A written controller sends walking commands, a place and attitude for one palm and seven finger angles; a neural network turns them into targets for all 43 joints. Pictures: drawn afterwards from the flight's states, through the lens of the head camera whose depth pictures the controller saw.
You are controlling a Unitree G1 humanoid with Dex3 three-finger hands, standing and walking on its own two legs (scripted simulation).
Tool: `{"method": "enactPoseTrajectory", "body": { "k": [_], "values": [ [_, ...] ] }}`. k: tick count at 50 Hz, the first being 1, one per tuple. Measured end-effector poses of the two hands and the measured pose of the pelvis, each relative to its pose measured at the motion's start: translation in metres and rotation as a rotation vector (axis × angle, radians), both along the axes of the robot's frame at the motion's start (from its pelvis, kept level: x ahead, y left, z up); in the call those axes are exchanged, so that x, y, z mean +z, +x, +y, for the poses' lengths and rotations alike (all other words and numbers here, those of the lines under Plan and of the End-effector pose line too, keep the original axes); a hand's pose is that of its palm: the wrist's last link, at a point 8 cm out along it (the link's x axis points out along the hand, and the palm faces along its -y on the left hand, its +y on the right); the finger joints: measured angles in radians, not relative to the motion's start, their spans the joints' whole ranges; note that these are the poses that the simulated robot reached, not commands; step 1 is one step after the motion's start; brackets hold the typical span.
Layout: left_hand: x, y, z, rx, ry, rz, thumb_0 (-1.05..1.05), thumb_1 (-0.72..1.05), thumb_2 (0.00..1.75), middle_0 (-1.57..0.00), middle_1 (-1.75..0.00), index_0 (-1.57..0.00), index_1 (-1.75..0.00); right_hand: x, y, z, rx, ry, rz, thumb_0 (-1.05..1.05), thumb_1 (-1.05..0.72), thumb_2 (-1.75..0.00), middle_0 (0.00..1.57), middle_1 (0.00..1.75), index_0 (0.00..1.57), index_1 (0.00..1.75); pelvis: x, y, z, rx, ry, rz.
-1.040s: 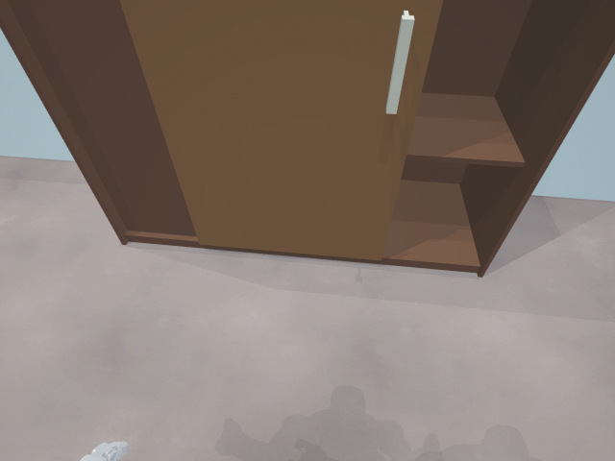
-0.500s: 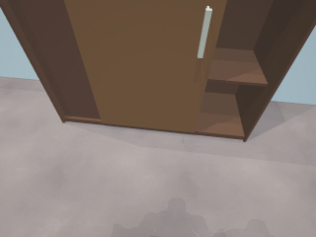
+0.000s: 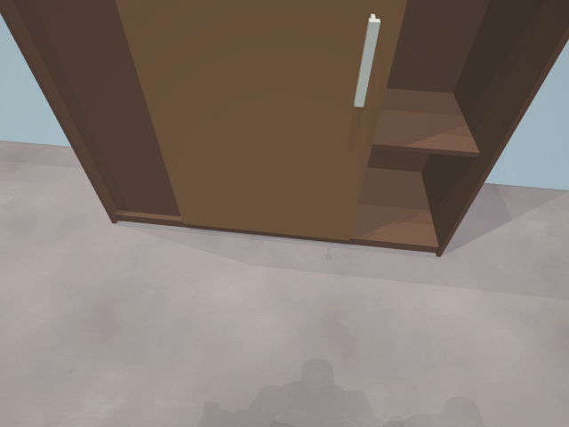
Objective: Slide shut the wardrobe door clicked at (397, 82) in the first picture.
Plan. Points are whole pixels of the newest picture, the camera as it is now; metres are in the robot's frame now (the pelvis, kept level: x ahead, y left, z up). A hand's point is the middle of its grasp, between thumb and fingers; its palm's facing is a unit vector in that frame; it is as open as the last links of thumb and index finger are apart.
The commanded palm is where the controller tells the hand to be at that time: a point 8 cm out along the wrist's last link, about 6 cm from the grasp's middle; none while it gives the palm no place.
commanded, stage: look at it before walking up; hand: left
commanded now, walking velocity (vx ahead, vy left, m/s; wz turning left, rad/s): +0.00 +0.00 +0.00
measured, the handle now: (365, 62) +0.99 -0.17 +0.08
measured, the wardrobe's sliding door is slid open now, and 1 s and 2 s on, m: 0.40 0.40 0.40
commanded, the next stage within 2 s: walk to a spot facing it in 0.40 s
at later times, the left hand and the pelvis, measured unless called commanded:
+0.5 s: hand out of the picture +0.08 +0.25 -0.15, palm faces -0.03 -0.94 -0.34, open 7.4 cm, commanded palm none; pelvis +0.01 +0.00 +0.00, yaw +0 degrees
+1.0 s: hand out of the picture +0.07 +0.16 -0.17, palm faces -0.17 -0.94 -0.28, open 7.4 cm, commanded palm none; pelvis -0.01 -0.04 -0.02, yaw -12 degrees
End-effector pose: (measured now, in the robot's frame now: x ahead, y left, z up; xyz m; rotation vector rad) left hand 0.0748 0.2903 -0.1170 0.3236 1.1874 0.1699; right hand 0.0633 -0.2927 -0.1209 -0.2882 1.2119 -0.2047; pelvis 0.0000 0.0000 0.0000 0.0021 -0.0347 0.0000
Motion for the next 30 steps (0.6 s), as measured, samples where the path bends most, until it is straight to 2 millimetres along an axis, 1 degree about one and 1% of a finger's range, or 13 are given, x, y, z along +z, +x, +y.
{"method": "enactPoseTrajectory", "body": {
  "k": [15, 30],
  "values": [
    [-0.001, -0.005, 0.002, 0.015, 0.003, 0.03, 0.01, 0.9, 0.89, -0.2, -0.3, -0.2, -0.3, 0.001, 0.009, -0.001, 0.009, -0.002, 0.007, 0.01, -0.9, -0.9, 0.2, 0.3, 0.2, 0.3, 0.001, 0.006, 0.0, 0.005, 0.0, 0.005],
    [0.0, 0.002, 0.0, 0.014, 0.007, 0.029, 0.01, 0.9, 0.89, -0.2, -0.3, -0.2, -0.3, 0.001, 0.021, -0.003, 0.009, -0.007, -0.013, 0.01, -0.9, -0.9, 0.2, 0.3, 0.2, 0.3, 0.001, 0.01, -0.002, -0.011, 0.0, 0.008]
  ]
}}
